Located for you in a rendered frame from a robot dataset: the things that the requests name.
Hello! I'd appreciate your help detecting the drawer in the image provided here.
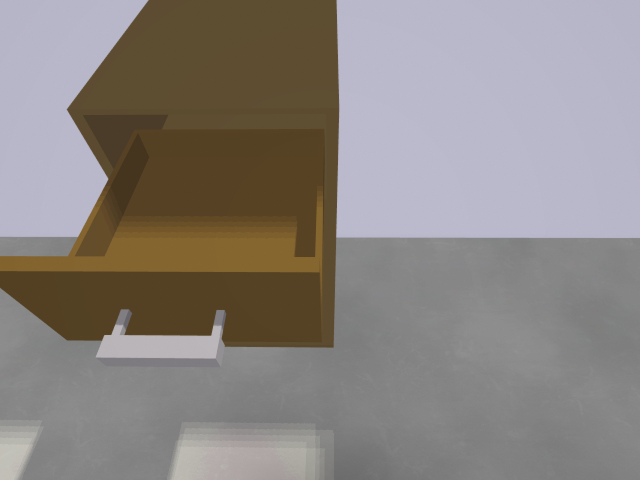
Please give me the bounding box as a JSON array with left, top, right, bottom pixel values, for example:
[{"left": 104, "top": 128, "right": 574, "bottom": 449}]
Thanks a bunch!
[{"left": 0, "top": 129, "right": 325, "bottom": 342}]

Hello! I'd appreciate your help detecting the handle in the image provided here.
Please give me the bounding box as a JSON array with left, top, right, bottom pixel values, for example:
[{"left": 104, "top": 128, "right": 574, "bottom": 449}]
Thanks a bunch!
[{"left": 96, "top": 309, "right": 226, "bottom": 367}]

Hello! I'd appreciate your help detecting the cabinet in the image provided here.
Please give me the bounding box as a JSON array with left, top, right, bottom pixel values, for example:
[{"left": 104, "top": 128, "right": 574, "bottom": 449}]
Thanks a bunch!
[{"left": 67, "top": 0, "right": 339, "bottom": 348}]

